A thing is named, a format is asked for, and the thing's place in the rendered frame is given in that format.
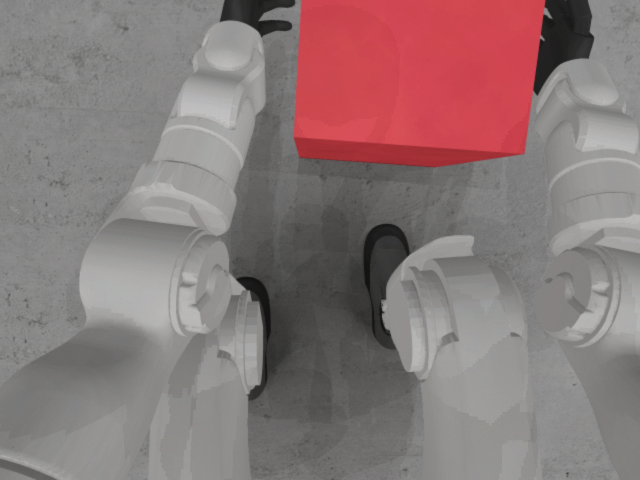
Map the robot right upper arm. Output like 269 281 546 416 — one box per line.
534 244 640 480

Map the robot left upper arm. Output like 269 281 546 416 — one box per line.
0 218 232 480

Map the robot right hand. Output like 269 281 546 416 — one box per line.
533 0 594 96

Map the robot left hand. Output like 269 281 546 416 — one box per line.
220 0 295 38

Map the right robot forearm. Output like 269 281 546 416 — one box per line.
534 58 640 257

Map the right robot shin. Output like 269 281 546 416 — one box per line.
381 235 528 350

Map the left robot thigh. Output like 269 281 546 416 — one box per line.
148 290 263 480

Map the left robot forearm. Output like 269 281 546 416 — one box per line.
79 20 266 303

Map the carton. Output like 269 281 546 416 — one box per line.
294 0 545 167

